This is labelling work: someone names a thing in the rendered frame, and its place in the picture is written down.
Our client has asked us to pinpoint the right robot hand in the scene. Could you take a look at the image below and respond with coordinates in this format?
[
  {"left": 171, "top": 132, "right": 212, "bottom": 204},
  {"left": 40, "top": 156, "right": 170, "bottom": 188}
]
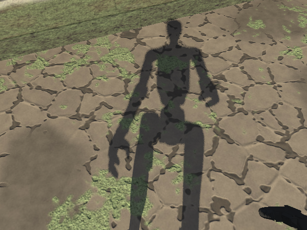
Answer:
[{"left": 258, "top": 205, "right": 307, "bottom": 230}]

